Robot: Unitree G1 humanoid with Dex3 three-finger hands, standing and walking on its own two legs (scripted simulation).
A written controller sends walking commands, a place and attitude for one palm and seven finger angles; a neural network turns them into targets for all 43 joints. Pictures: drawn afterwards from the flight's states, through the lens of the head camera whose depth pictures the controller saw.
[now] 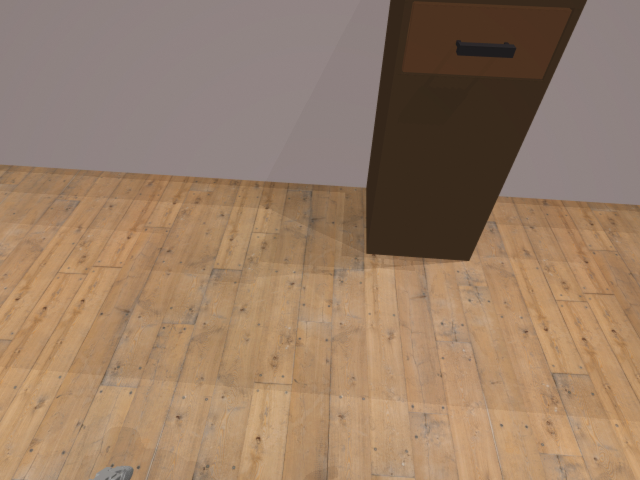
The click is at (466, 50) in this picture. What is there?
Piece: drawer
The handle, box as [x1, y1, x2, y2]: [456, 40, 515, 57]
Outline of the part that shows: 456,41 456,52 459,55 512,57 515,50 514,45 509,44 507,42 504,42 503,44 461,42 460,40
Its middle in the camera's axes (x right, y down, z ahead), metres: +0.43 -0.50 +1.01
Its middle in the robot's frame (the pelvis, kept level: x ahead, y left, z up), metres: +1.12 -0.37 +0.10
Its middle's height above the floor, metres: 0.87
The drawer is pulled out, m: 0.00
